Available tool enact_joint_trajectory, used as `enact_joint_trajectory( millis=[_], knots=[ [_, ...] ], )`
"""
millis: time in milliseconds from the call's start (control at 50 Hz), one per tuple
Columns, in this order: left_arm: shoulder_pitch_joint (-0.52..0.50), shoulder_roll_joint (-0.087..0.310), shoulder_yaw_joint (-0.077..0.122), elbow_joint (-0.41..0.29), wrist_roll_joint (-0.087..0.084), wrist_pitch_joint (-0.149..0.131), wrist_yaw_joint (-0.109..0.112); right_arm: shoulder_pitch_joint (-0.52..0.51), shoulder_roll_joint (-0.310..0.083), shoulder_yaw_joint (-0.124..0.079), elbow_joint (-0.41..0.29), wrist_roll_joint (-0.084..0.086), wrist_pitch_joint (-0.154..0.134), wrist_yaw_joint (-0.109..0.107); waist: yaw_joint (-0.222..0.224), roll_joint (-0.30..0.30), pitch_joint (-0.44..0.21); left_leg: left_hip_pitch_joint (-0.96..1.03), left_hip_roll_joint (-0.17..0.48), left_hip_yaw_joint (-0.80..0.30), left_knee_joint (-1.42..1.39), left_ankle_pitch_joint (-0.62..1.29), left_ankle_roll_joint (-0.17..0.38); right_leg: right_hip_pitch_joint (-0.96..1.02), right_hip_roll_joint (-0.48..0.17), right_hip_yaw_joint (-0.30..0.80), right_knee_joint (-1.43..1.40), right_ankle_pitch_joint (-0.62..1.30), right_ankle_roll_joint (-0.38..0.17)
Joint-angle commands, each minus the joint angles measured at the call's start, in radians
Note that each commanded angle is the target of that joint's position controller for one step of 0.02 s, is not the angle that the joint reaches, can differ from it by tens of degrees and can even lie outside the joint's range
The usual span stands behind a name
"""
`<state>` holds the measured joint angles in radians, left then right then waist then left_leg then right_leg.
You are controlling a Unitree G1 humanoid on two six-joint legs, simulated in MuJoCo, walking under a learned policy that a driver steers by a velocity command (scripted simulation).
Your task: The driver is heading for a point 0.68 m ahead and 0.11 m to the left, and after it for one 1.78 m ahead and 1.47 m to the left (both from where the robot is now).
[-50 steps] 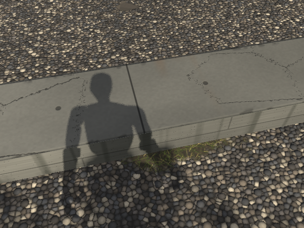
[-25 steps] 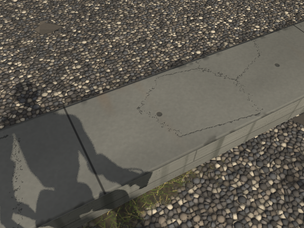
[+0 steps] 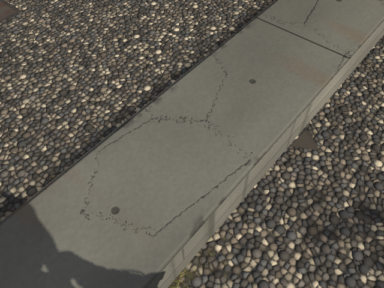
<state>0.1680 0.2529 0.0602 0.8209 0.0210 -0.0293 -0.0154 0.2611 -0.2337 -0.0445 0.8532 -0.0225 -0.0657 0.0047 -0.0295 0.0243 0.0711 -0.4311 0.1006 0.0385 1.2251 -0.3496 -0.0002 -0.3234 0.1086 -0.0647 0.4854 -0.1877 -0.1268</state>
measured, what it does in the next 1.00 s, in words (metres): climbs: left foot 0.18 m higher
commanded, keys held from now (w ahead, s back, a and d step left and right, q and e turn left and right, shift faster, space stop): w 0.70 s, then q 0.30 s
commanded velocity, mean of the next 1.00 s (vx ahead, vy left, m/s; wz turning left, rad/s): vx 0.43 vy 0.00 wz -0.01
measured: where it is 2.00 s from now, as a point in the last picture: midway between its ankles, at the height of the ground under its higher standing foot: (176, 187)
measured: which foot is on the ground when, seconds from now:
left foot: up 0.00-0.50, down 0.52-1.00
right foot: down 0.00-0.56, up 0.58-1.00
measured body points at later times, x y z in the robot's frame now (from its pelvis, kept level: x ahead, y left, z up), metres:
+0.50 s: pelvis +0.29 +0.04 -0.01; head +0.34 +0.03 +0.43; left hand +0.18 +0.28 -0.14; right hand +0.55 -0.15 -0.07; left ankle +0.48 +0.12 -0.53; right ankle +0.04 -0.04 -0.73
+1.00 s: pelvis +0.61 +0.05 +0.19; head +0.66 +0.06 +0.63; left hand +0.85 +0.23 +0.10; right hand +0.59 -0.21 +0.05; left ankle +0.51 +0.12 -0.55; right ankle +0.80 -0.04 -0.51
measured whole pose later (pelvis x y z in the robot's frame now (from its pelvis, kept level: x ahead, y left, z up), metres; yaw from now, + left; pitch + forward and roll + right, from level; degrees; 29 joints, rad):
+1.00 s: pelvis +0.61 +0.05 +0.19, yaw +4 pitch +3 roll +0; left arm 0.01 0.16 -0.03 0.60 0.02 -0.05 -0.02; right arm 0.43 -0.20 -0.06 0.88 -0.01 -0.03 -0.04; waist -0.10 -0.02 0.06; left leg -0.09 -0.08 -0.07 0.38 -0.33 0.08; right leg -0.67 0.03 -0.02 0.65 0.00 -0.05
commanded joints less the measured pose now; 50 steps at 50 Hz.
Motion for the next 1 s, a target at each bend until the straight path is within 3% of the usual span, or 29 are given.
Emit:
enact_joint_trajectory(
  millis=[20,100,160,240,300,320,340,380,440,460,480,500,520,540,560,580,600,620,640,680,700,740,780,820,860,880,900,940,1000],
  knots=[
    [0.07,0.09,0.016,-0.028,-0.015,-0.038,0.006,0.1,-0.084,-0.015,-0.029,-0.021,0.024,0.008,-0.006,-0.038,-0.119,-0.107,0.034,-0.034,-0.055,0.038,-0.002,0.195,-0.285,0.283,-0.259,0.472,-0.137],
    [0.159,0.111,0.016,0.02,-0.02,-0.054,0.003,0.005,-0.071,-0.015,-0.048,-0.02,0.039,0.02,0.017,-0.056,-0.072,-0.182,0.03,-0.012,-0.199,0.171,-0.017,0.22,-0.25,0.22,-0.305,0.489,-0.095],
    [0.229,0.1,0.012,0.045,-0.013,-0.053,0.012,-0.033,-0.049,-0.009,-0.047,-0.01,0.048,0.007,0.041,-0.116,-0.086,-0.248,0.012,0.024,-0.124,0.176,-0.02,0.299,-0.245,0.215,-0.299,0.478,-0.086],
    [0.379,0.106,0.008,0.095,-0.005,-0.053,0.029,-0.195,-0.054,-0.018,-0.112,-0.022,0.045,-0.017,0.078,-0.043,0.001,-0.758,0.014,-0.002,0.408,-0.047,0.009,0.532,-0.362,0.372,-0.3,0.298,-0.21],
    [0.414,0.086,-0.004,0.125,0.008,-0.06,0.042,-0.284,-0.046,-0.005,-0.168,-0.018,0.042,-0.008,0.075,-0.012,0.069,-0.896,0.018,0.005,0.429,-0.112,0.024,0.548,-0.324,0.32,-0.328,0.214,-0.16],
    [0.456,0.07,-0.013,0.148,0.019,-0.064,0.046,-0.321,-0.004,0.009,-0.189,-0.017,0.044,-0.007,0.095,-0.08,0.068,-0.979,-0.016,0.034,0.6,-0.19,0.037,0.577,-0.328,0.335,-0.301,0.278,-0.169],
    [0.492,0.079,-0.012,0.17,0.022,-0.068,0.053,-0.351,0.019,0.021,-0.224,-0.013,0.047,-0.011,0.103,-0.104,0.066,-1.123,-0.019,0.007,0.754,-0.278,0.054,0.644,-0.375,0.365,-0.268,0.301,-0.181],
    [0.483,0.092,-0.012,0.187,0.02,-0.075,0.057,-0.453,0.032,0.046,-0.31,0.002,0.034,-0.014,0.09,-0.062,0.114,-1.262,-0.016,-0.023,0.753,-0.393,0.087,0.634,-0.396,0.326,-0.293,0.256,-0.147],
    [0.497,0.069,-0.031,0.242,0.009,-0.067,0.066,-0.531,0.075,0.09,-0.405,-0.011,0.029,-0.006,0.079,-0.063,0.103,-1.132,-0.01,0.031,0.565,-0.419,0.123,0.522,-0.346,0.208,-0.379,0.411,-0.075],
    [0.467,0.07,-0.033,0.25,-0.019,-0.049,0.077,-0.556,0.112,0.114,-0.445,-0.017,0.034,-0.001,0.06,-0.032,0.068,-0.883,-0.016,0.033,0.428,-0.377,0.159,0.381,-0.341,0.151,-0.463,0.613,-0.045],
    [0.358,0.099,-0.036,0.185,-0.05,-0.038,0.061,-0.389,0.083,0.111,-0.389,-0.01,0.041,0.009,-0.025,0.018,-0.04,-0.393,-0.085,0.152,0.179,-0.151,0.176,0.184,-0.284,0.05,-0.445,1.049,-0.034],
    [0.322,0.16,-0.018,0.151,-0.065,-0.046,0.051,-0.228,0.047,0.091,-0.324,-0.008,0.044,0.005,-0.072,-0.053,-0.153,-0.048,-0.134,0.131,0.124,-0.009,0.173,0.09,-0.31,0.09,-0.33,1.391,-0.046],
    [0.326,0.234,0.002,0.149,-0.07,-0.052,0.036,0.054,-0.005,0.051,-0.217,0.001,0.052,0.001,-0.185,-0.143,-0.322,0.221,-0.22,0.207,0.126,0.016,0.165,0.104,-0.313,0.049,-0.091,1.759,-0.046],
    [0.306,0.257,0.025,0.137,-0.091,-0.064,0.024,0.227,-0.092,0.01,-0.141,-0.005,0.055,-0.01,-0.244,-0.125,-0.411,0.39,-0.186,0.001,-0.015,-0.062,0.209,0.052,-0.269,0.077,0.229,1.726,0.001],
    [0.306,0.205,0.019,0.089,-0.106,-0.075,0.003,0.3,-0.234,-0.037,-0.098,-0.021,0.048,-0.021,-0.248,0.213,-0.509,0.53,0.112,-0.595,-0.327,0.111,0.389,-0.137,-0.043,0.117,0.765,0.814,0.068],
    [0.252,0.192,0.036,0.075,-0.027,-0.088,-0.027,0.22,-0.25,-0.045,-0.105,-0.01,0.072,-0.032,-0.188,0.262,-0.602,0.446,0.173,-1.026,-0.671,0.22,0.417,-0.112,0.092,0.202,1.126,0.027,0.067],
    [0.226,0.089,0.018,0.014,-0.005,-0.072,-0.039,0.06,-0.218,-0.047,-0.084,0.023,0.069,-0.027,-0.07,0.139,-0.486,0.296,0.168,-1.017,-0.7,-0.095,0.369,-0.2,0.03,0.254,1.239,0.019,0.058],
    [0.181,0.028,-0.001,-0.015,0.011,-0.052,-0.033,-0.001,-0.151,-0.037,-0.043,0.029,0.06,-0.026,-0.024,0.001,-0.312,0.138,0.154,-0.945,-0.703,-0.339,0.308,-0.272,-0.018,0.216,1.235,0.035,0.041],
    [0.125,-0.023,-0.018,-0.051,0.02,-0.038,-0.023,-0.02,-0.079,-0.021,0.002,0.008,0.052,-0.031,0.001,-0.049,-0.133,-0.04,0.132,-0.838,-0.691,-0.342,0.27,-0.362,-0.047,0.216,1.22,-0.004,0.019],
    [0.142,-0.063,-0.034,-0.082,0.009,-0.007,0.002,-0.044,0.044,0.008,0.05,-0.021,0.022,-0.025,0.077,-0.075,-0.027,-0.221,0.109,-0.606,-0.675,-0.225,0.216,-0.384,-0.084,0.238,1.145,-0.089,0.007],
    [0.132,-0.056,-0.035,-0.097,-0.004,0.003,0.011,-0.041,0.055,0.01,0.069,-0.023,0.001,-0.019,0.089,-0.057,-0.017,-0.25,0.095,-0.519,-0.704,-0.161,0.2,-0.376,-0.093,0.249,1.069,-0.107,0.014],
    [0.097,-0.033,-0.035,-0.123,-0.014,0.008,0.035,-0.041,0.007,-0.001,0.094,-0.013,-0.03,-0.016,0.116,0.031,0.002,-0.247,0.061,-0.379,-0.756,0.18,0.227,-0.398,-0.084,0.169,1.033,-0.074,0.045],
    [0.036,-0.011,-0.032,-0.155,0.006,0.005,0.049,-0.014,-0.021,-0.007,0.091,-0.004,-0.043,-0.012,0.111,0.052,-0.014,-0.162,0.037,-0.308,-0.789,0.378,0.255,-0.471,-0.082,0.089,1.047,-0.05,0.057],
    [-0.082,-0.001,-0.042,-0.217,0.016,-0.009,0.047,0.052,-0.053,-0.015,0.091,0.001,-0.031,-0.016,0.082,0.013,-0.027,-0.016,-0.008,-0.263,-0.855,0.317,0.228,-0.553,-0.124,0.065,0.864,-0.042,0.06],
    [-0.172,0.002,-0.049,-0.27,0.026,-0.018,0.018,0.153,-0.068,-0.023,0.08,0.006,-0.009,-0.031,0.015,-0.016,-0.058,0.117,-0.041,-0.246,-0.924,0.489,0.242,-0.505,-0.116,-0.005,0.605,0.029,0.089],
    [-0.157,-0.046,-0.067,-0.27,0.004,-0.023,-0.003,0.114,-0.04,-0.019,0.027,0.018,0.007,-0.042,0.011,-0.019,-0.103,0.097,-0.082,-0.177,-0.91,0.562,0.222,-0.338,-0.1,-0.03,0.395,0.088,0.103],
    [-0.178,-0.064,-0.073,-0.279,-0.008,-0.023,-0.017,0.143,-0.058,-0.026,0.019,0.019,0.014,-0.044,-0.017,0.017,-0.115,0.128,-0.082,-0.172,-0.938,0.631,0.202,-0.262,-0.059,-0.066,0.327,0.153,0.103],
    [-0.162,-0.036,-0.063,-0.274,-0.009,-0.03,-0.016,0.126,-0.118,-0.043,-0.019,0.02,0.018,-0.055,-0.011,0.051,-0.153,0.336,-0.026,-0.195,-0.907,0.805,0.175,-0.244,-0.06,0.004,0.226,0.254,0.086],
    [-0.056,0.023,-0.043,-0.241,0.0,-0.039,0.01,0.096,-0.161,-0.06,-0.078,0.018,0.023,-0.056,0.015,0.095,-0.18,0.445,-0.036,-0.217,-0.757,0.98,0.116,-0.095,-0.017,0.031,0.037,0.222,0.073]
  ],
)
